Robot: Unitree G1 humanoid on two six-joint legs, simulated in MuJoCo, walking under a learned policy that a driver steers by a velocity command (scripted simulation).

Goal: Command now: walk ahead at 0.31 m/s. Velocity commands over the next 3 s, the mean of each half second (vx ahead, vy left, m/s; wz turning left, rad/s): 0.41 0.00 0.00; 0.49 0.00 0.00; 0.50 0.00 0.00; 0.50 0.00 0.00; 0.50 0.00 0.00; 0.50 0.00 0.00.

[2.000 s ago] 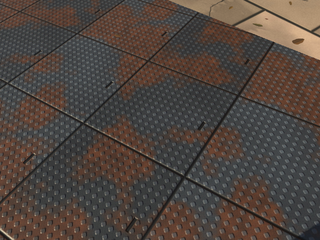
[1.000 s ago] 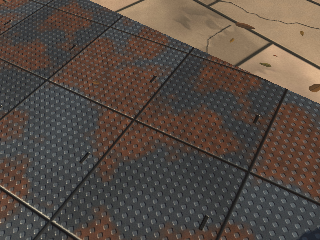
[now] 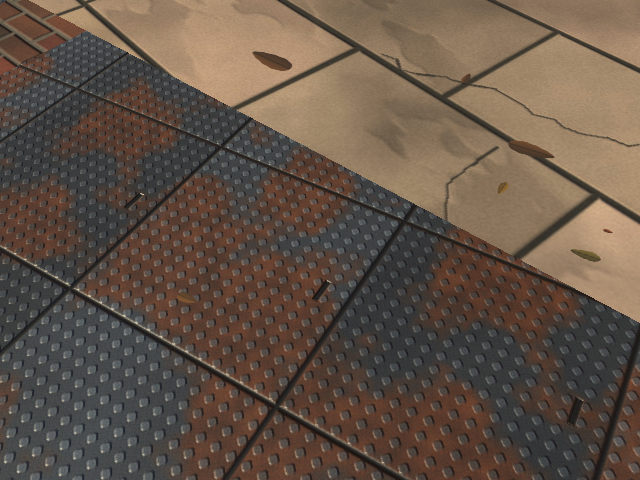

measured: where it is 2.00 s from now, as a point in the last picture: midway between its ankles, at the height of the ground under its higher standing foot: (333, 262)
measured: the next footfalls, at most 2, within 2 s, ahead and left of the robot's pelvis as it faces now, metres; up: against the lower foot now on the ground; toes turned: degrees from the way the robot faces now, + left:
left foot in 0.18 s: +0.10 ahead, +0.14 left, +0.00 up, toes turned +2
right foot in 0.66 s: +0.44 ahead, -0.11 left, +0.00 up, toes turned -4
